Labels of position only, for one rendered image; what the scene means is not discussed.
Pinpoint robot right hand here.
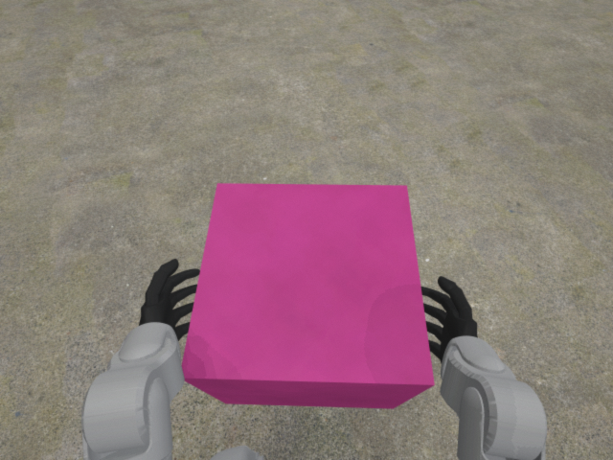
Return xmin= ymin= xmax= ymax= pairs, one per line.
xmin=421 ymin=276 xmax=478 ymax=363

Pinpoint robot left hand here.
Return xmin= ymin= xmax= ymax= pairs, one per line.
xmin=139 ymin=259 xmax=200 ymax=341

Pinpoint carton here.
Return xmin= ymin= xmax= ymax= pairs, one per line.
xmin=182 ymin=183 xmax=435 ymax=409

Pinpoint right robot forearm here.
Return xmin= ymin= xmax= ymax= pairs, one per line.
xmin=440 ymin=335 xmax=547 ymax=460

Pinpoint left robot forearm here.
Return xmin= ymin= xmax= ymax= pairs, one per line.
xmin=81 ymin=322 xmax=185 ymax=460

